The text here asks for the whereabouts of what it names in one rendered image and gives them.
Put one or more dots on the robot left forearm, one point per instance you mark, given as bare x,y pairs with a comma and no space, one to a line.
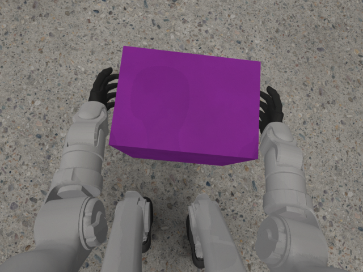
80,170

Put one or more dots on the left robot hand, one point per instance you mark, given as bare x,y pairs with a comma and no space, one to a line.
101,88

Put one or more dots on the carton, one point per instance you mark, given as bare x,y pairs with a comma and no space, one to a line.
184,107

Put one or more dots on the robot left thigh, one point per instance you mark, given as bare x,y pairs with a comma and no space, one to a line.
124,248

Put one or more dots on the right robot hand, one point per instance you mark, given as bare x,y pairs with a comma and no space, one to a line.
272,110

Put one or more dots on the robot right upper arm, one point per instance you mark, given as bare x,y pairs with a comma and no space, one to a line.
288,245

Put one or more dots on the robot left upper arm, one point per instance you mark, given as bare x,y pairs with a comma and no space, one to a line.
66,232

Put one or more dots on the left robot foot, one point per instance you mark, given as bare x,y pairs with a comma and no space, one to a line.
146,244

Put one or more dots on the robot right forearm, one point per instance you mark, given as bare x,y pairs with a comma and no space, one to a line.
285,179

